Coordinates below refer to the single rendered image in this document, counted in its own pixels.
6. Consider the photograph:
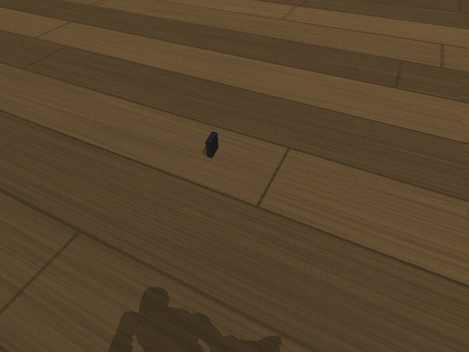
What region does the carton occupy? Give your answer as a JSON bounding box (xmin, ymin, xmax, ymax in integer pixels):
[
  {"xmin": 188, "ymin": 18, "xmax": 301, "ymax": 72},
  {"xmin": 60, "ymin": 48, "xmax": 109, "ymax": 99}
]
[{"xmin": 205, "ymin": 131, "xmax": 218, "ymax": 158}]

